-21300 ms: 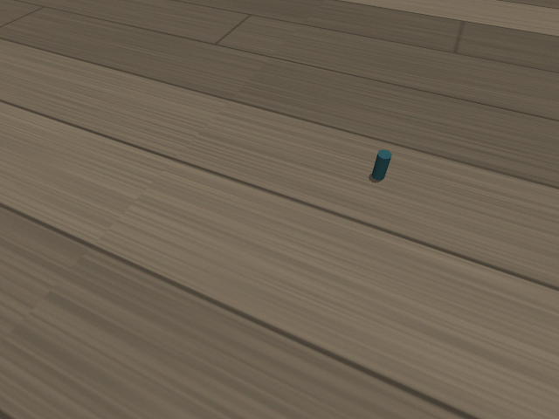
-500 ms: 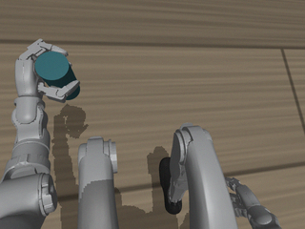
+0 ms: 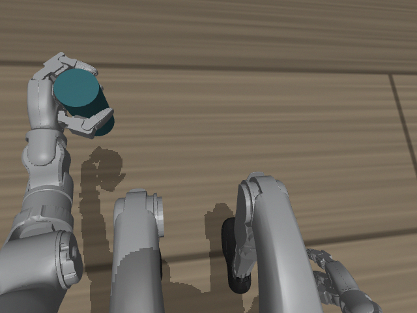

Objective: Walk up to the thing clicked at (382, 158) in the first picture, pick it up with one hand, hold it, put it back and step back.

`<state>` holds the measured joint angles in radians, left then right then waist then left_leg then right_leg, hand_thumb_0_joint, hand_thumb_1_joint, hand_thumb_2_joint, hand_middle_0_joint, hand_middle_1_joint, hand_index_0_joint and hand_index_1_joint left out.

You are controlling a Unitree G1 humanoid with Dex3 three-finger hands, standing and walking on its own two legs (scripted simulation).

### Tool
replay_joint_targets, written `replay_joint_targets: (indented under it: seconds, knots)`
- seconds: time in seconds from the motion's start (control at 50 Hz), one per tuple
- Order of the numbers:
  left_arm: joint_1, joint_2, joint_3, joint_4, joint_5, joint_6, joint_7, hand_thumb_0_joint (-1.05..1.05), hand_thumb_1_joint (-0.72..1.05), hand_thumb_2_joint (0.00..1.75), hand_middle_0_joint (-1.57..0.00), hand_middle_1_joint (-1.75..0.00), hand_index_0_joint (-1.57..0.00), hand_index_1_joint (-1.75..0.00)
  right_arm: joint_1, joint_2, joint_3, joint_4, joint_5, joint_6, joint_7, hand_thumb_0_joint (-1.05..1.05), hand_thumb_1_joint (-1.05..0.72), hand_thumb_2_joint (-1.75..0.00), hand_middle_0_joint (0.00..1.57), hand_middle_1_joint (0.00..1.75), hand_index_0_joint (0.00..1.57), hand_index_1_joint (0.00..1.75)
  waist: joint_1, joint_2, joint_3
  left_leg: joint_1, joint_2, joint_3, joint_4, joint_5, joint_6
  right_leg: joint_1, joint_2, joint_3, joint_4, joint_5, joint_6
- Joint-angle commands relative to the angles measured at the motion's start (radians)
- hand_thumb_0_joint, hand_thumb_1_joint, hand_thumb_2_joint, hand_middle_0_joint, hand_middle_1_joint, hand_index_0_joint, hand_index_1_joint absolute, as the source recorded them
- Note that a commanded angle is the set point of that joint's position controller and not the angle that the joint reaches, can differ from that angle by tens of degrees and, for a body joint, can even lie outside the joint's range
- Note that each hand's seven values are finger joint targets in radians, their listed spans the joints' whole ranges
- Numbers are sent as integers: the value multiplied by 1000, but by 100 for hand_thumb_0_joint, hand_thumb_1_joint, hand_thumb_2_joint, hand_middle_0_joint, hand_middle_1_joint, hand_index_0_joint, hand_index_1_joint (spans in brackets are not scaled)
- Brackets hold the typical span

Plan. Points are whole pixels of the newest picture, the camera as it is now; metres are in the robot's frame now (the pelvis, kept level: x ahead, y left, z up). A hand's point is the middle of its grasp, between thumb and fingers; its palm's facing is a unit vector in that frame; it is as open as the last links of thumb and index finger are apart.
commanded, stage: lift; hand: left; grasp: from the side
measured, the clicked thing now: (89, 107) +0.48 +0.20 -0.07
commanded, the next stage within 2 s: none
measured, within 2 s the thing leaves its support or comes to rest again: neither
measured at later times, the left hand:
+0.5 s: hand (66, 91) +0.45 +0.20 +0.05, palm faces +0.00 -1.00 -0.03, open 9.3 cm
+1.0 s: hand out of the picture +0.42 +0.19 +0.23, palm faces +0.05 -1.00 -0.04, open 9.3 cm
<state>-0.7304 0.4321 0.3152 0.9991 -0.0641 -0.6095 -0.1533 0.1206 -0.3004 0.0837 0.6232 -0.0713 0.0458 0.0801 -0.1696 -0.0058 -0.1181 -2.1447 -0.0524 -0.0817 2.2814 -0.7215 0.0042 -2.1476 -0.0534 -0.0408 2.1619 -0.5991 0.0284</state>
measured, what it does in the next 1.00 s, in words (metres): rises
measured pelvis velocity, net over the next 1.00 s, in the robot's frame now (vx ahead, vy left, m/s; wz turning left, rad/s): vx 0.03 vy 0.00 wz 0.03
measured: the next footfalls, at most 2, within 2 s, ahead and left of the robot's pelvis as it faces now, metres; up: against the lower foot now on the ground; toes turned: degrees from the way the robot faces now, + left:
none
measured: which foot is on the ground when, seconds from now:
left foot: down 0.00-1.00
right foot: down 0.00-1.00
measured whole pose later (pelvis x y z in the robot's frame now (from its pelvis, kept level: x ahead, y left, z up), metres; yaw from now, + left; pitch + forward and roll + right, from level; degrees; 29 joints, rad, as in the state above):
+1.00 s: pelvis +0.03 +0.00 +0.20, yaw +2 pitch +26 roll -3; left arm -0.27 0.29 0.19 0.37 -0.19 -0.26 -0.13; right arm 0.17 -0.25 0.01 0.59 0.06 -0.01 -0.03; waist -0.06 0.02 -0.19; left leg -1.43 -0.01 -0.05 1.63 -0.67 0.00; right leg -1.45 -0.03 -0.03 1.55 -0.56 0.02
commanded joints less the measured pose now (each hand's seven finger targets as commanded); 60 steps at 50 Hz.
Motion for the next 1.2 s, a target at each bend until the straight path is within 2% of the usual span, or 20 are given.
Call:
replay_joint_targets:
  seconds: [0.0,0.14,0.2,0.24,0.3,0.36,0.4,0.48,0.52,0.6,0.7,0.72,0.76,0.84,0.88,1.0,1.04,1.1,1.12,1.18]
  knots:
    - [-352,176,40,-252,-23,-83,-5,0,15,129,-144,-155,-145,-155,136,-220,-87,-51,0,-19,-14,0,-96,-91,20,30,20,30,5,206,-703,439,6,33,-330,156,15,424,25,-45,-186,127,-69]
    - [-316,189,45,-308,-48,-57,-44,0,20,131,-146,-156,-147,-156,154,-214,-107,-53,21,-25,-29,0,-95,-91,20,30,20,30,19,200,-763,472,4,50,-363,189,19,492,23,-28,-222,150,-70]
    - [-298,145,12,-316,-61,-38,-73,0,22,132,-144,-155,-145,-155,150,-210,-112,-54,33,-31,-35,0,-95,-91,20,30,20,30,8,198,-729,486,6,47,-382,180,20,474,18,-27,-242,148,-71]
    - [-295,177,36,-354,-67,-25,-78,0,21,131,-143,-155,-145,-155,156,-212,-117,-59,41,-34,-41,0,-94,-91,20,30,20,30,28,211,-744,516,7,42,-401,186,17,475,19,-24,-251,147,-75]
    - [-205,116,11,-341,-82,3,-87,0,22,131,-141,-153,-143,-153,142,-206,-118,-82,53,-38,-44,0,-94,-91,20,30,20,30,29,178,-704,515,7,27,-443,150,20,492,17,-28,-284,123,-73]
    - [-198,134,40,-393,-98,20,-80,0,24,131,-141,-153,-143,-153,138,-199,-121,-91,65,-43,-52,0,-93,-90,20,30,20,30,46,150,-700,520,5,30,-469,134,24,528,17,-19,-325,109,-70]
    - [-202,103,6,-448,-106,31,-83,0,23,132,-142,-154,-144,-154,131,-192,-126,-106,71,-50,-57,0,-93,-90,20,30,20,30,33,127,-693,516,7,40,-483,100,30,565,20,-13,-366,83,-66]
    - [-174,132,12,-551,-105,56,-73,0,25,132,-140,-153,-142,-152,127,-183,-131,-113,78,-60,-66,0,-92,-90,20,30,20,30,61,142,-728,596,11,39,-534,138,25,626,20,-4,-407,105,-69]
    - [-140,86,-21,-614,-113,75,-67,0,23,131,-139,-152,-141,-151,119,-173,-133,-126,85,-64,-71,0,-92,-90,20,30,20,30,67,158,-719,643,14,27,-577,130,21,631,21,-5,-431,99,-72]
    - [-51,91,-4,-629,-122,126,-40,0,27,133,-138,-152,-140,-151,107,-170,-139,-129,99,-70,-86,0,-91,-90,20,30,20,30,80,140,-681,703,20,21,-638,106,21,690,23,3,-503,86,-67]
    - [10,33,-59,-732,-126,189,-11,0,26,134,-138,-154,-140,-153,108,-136,-143,-125,114,-79,-101,0,-91,-90,20,30,20,30,78,84,-619,739,21,36,-711,96,27,815,27,20,-627,72,-58]
    - [27,68,-31,-756,-128,200,-3,0,25,134,-137,-153,-140,-152,90,-142,-146,-141,117,-82,-106,0,-91,-90,20,30,20,30,90,83,-627,763,21,38,-721,117,29,852,27,27,-649,87,-56]
    - [45,24,-73,-809,-133,220,3,0,22,133,-137,-154,-140,-153,101,-128,-145,-128,123,-85,-109,0,-91,-90,20,30,20,30,91,94,-636,836,24,31,-756,158,24,881,27,23,-672,126,-58]
    - [169,42,-32,-840,-132,259,29,0,22,134,-138,-155,-140,-154,97,-127,-148,-136,132,-85,-118,0,-91,-90,20,30,20,30,119,90,-618,952,32,11,-842,258,13,972,31,7,-722,208,-59]
    - [200,8,-63,-861,-138,273,36,0,21,135,-138,-156,-141,-154,93,-119,-146,-141,133,-87,-120,0,-90,-90,20,30,20,30,116,79,-596,999,35,8,-881,287,11,1011,36,3,-760,231,-60]
    - [228,-16,-87,-876,-154,281,25,0,18,133,-138,-155,-141,-154,86,-105,-147,-135,137,-117,-131,0,-90,-89,20,30,20,30,96,33,-474,1054,41,19,-975,253,19,1117,46,9,-893,219,-49]
    - [237,-32,-115,-876,-154,276,10,0,19,131,-137,-153,-140,-152,92,-106,-146,-125,135,-126,-130,0,-90,-89,20,30,20,30,102,73,-467,1130,47,7,-1011,287,9,1108,45,5,-902,241,-53]
    - [272,-1,-93,-836,-143,270,6,0,17,128,-134,-150,-137,-148,96,-109,-150,-123,131,-135,-132,0,-90,-90,20,30,20,30,116,91,-420,1190,53,2,-1071,296,2,1135,45,4,-952,239,-54]
    - [234,-36,-126,-880,-149,264,0,0,17,127,-133,-149,-136,-147,93,-100,-144,-122,130,-138,-130,0,-90,-89,20,30,20,30,117,92,-414,1205,54,2,-1086,281,1,1142,45,4,-966,229,-55]
    - [275,-24,-92,-881,-160,262,4,0,17,126,-133,-148,-136,-146,105,-93,-140,-125,126,-146,-130,0,-90,-89,20,30,20,30,132,80,-438,1258,50,9,-1119,323,2,1229,47,0,-1012,265,-52]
